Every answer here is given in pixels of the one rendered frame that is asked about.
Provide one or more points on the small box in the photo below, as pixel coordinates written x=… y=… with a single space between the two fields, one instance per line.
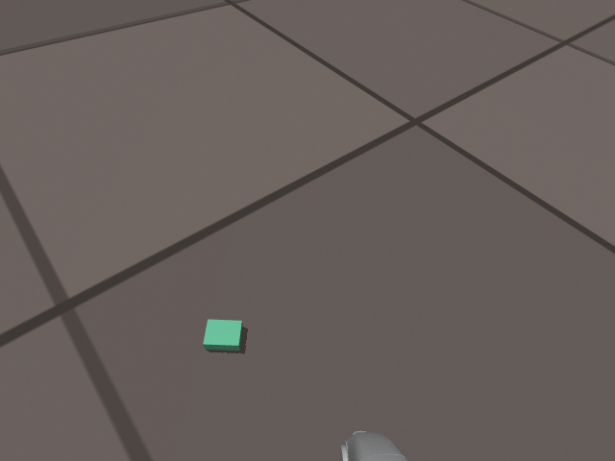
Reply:
x=223 y=335

